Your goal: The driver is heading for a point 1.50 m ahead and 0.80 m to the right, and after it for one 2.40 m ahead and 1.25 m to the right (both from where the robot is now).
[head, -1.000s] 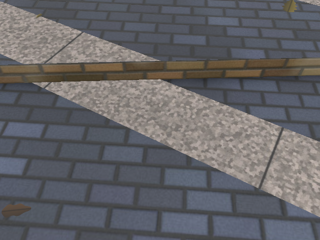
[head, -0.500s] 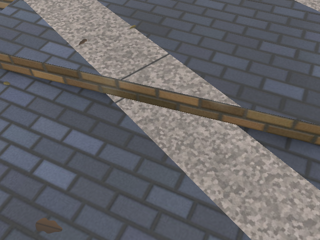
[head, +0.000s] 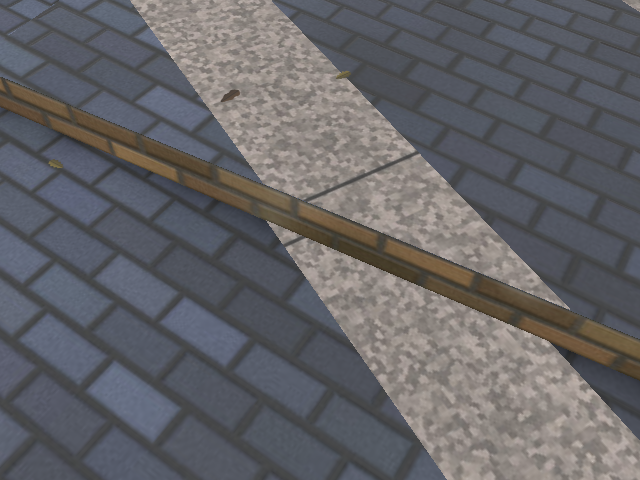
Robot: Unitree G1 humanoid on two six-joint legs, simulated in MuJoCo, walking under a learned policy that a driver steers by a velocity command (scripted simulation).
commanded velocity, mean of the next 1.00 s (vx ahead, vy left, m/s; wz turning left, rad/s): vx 0.05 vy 0.00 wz -0.50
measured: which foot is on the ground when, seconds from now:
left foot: down 0.00-0.28, up 0.30-0.72, down 0.74-1.00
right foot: up 0.00-0.26, down 0.28-0.74, up 0.76-1.00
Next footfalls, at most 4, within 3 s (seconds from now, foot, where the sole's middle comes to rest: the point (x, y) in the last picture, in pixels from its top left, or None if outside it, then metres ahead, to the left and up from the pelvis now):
0.28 right None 0.19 -0.15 -0.78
0.74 left None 0.23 0.08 -0.78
1.18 right None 0.07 -0.14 -0.78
1.58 left None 0.23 0.03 -0.78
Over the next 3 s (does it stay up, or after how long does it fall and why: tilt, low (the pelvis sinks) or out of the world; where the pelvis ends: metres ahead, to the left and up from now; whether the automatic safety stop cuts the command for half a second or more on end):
stays up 0.48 -0.32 0.00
